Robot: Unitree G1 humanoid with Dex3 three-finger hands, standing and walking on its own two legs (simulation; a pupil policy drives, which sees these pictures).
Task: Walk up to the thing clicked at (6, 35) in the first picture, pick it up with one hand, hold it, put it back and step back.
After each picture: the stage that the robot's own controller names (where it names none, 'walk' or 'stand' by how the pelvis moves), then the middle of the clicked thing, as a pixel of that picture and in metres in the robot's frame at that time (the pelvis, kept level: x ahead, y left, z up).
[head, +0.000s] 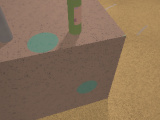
stand; out of the picture +0.68 +0.43 +0.07
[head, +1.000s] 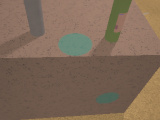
walk; (33, 9) +0.66 +0.24 +0.09
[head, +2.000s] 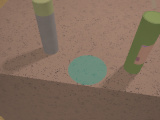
stand; (47, 27) +0.56 +0.18 +0.09
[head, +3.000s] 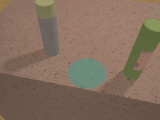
stand; (49, 29) +0.56 +0.17 +0.08
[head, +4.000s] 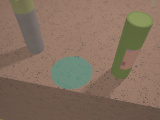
stand; (29, 26) +0.54 +0.22 +0.10
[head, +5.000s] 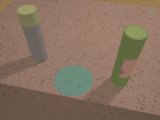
stand; (34, 37) +0.54 +0.22 +0.07
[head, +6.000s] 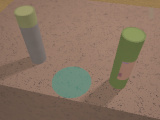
stand; (32, 38) +0.54 +0.23 +0.07
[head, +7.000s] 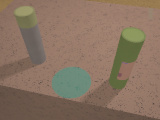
stand; (32, 38) +0.53 +0.23 +0.07
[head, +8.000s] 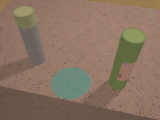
rise first; (31, 39) +0.53 +0.23 +0.07
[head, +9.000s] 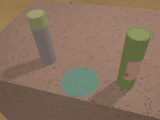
rise first; (43, 39) +0.54 +0.22 +0.07
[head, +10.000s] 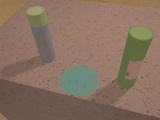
go down; (42, 37) +0.54 +0.22 +0.07
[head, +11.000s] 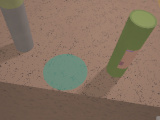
go down; (17, 21) +0.54 +0.20 +0.10
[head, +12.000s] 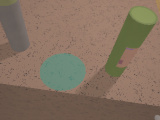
approach; (12, 19) +0.53 +0.21 +0.11
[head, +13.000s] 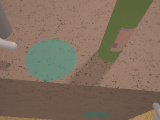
close in; out of the picture +0.54 +0.23 +0.14
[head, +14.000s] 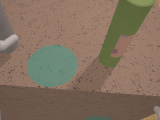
lift; out of the picture +0.49 +0.22 +0.14
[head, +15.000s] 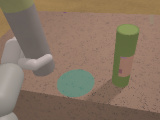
lift; (30, 34) +0.34 +0.15 +0.28
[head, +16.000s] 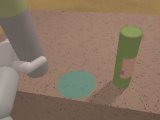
hold; (23, 37) +0.34 +0.17 +0.27
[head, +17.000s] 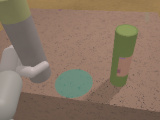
hold; (27, 43) +0.35 +0.16 +0.24
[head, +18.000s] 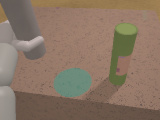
crouch; (22, 18) +0.41 +0.17 +0.28
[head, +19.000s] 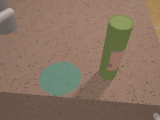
lower; out of the picture +0.50 +0.22 +0.28
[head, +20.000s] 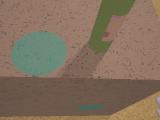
lower; out of the picture +0.55 +0.22 +0.16
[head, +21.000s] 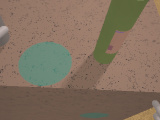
lower; out of the picture +0.52 +0.22 +0.14
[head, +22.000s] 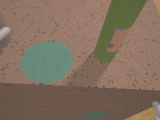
lower; out of the picture +0.52 +0.22 +0.15
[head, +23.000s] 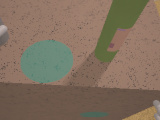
lower; out of the picture +0.52 +0.23 +0.15
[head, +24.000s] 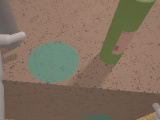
open; out of the picture +0.51 +0.20 +0.14
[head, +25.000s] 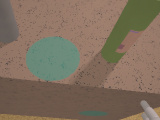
sink last; out of the picture +0.51 +0.20 +0.15
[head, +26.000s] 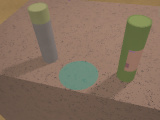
sink last; (45, 36) +0.53 +0.21 +0.12
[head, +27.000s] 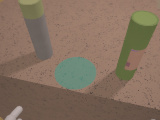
stand; (38, 31) +0.51 +0.20 +0.11
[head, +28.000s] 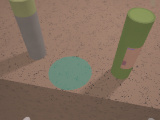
stand; (30, 29) +0.50 +0.21 +0.12
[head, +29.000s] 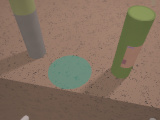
stand; (30, 28) +0.51 +0.21 +0.13
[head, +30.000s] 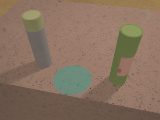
stand; (38, 42) +0.52 +0.21 +0.08
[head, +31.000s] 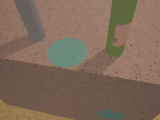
walk; (29, 12) +0.58 +0.23 +0.12
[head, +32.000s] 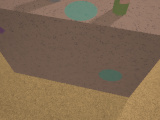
walk; out of the picture +0.83 +0.16 +0.10
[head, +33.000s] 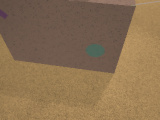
stand; out of the picture +1.13 +0.28 +0.09
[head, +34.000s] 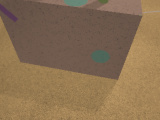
stand; out of the picture +1.14 +0.22 +0.07
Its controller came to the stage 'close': yes
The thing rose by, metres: 0.21
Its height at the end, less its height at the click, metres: +0.00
